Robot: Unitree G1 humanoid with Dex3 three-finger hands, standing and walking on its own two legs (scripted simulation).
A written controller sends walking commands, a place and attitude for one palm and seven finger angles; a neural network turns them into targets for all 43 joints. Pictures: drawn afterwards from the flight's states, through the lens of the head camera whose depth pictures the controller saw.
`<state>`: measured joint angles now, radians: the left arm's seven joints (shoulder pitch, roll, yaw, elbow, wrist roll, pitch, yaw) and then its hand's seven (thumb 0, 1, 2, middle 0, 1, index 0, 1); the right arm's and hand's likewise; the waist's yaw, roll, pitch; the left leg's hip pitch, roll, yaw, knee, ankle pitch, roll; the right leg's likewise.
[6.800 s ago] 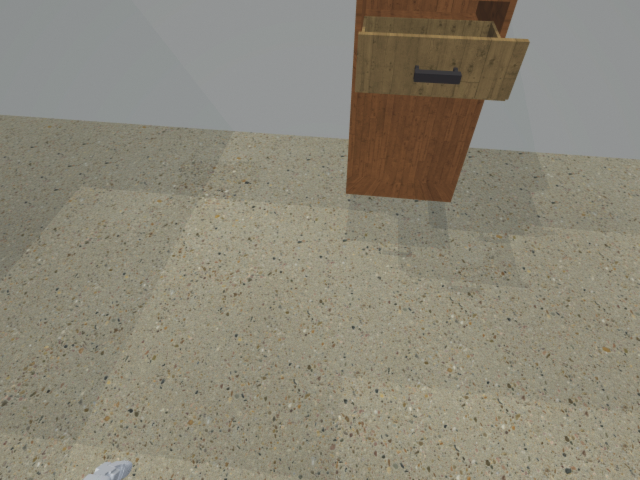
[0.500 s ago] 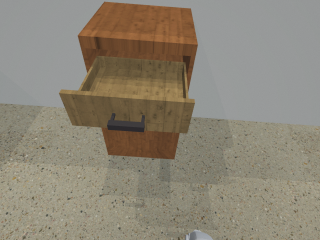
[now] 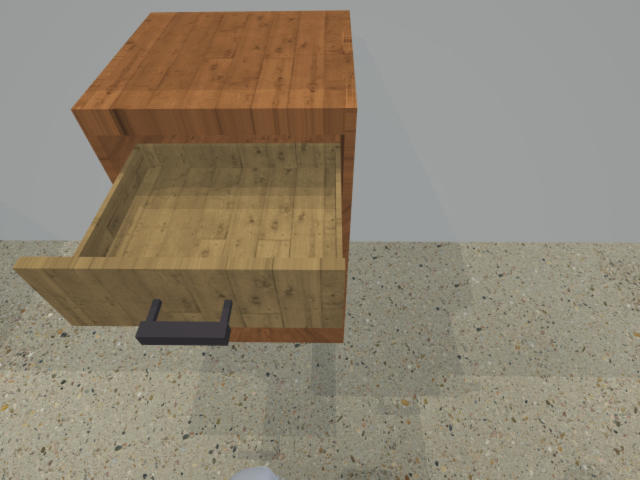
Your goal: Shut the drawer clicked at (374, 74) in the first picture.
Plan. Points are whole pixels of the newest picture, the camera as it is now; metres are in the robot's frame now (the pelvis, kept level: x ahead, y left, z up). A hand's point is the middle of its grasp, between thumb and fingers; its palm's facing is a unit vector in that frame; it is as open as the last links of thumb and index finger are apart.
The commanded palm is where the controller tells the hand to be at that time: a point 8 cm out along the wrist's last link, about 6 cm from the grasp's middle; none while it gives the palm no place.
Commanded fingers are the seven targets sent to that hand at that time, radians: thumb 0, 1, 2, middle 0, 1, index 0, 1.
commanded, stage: come to a stop and stand still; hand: left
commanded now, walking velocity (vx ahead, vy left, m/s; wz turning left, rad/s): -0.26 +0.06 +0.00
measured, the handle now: (188, 319) +0.33 +0.21 -0.02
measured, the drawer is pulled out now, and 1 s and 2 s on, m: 0.30 0.30 0.28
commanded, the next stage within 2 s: look again from close up in 0.96 s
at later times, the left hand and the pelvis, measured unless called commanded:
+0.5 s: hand out of the picture -0.02 +0.18 -0.18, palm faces +0.01 -0.96 -0.27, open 7.4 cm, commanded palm none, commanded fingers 0.00 0.90 0.90 -0.20 -0.30 -0.20 -0.30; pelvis -0.02 -0.01 -0.01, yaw -2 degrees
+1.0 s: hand out of the picture +0.00 +0.14 -0.18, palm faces -0.02 -0.98 -0.20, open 7.4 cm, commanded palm none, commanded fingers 0.00 0.90 0.90 -0.20 -0.30 -0.20 -0.30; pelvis -0.03 -0.03 +0.00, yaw -1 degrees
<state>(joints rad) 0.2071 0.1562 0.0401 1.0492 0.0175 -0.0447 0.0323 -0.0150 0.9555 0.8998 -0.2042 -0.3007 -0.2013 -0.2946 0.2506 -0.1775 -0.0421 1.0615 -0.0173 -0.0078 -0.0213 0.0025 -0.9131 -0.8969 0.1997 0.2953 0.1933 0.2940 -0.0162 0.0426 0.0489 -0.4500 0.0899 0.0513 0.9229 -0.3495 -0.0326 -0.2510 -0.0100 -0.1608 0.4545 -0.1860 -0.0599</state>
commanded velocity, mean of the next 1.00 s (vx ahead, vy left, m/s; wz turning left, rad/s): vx -0.04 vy -0.02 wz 0.00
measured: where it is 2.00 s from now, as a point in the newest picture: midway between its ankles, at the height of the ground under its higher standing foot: outside the picture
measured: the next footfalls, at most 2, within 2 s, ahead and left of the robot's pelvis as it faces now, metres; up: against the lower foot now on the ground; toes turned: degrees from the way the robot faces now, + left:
left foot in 0.12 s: +0.06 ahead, +0.09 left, +0.00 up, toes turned +2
right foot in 0.46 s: +0.00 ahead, -0.12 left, +0.00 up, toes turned -5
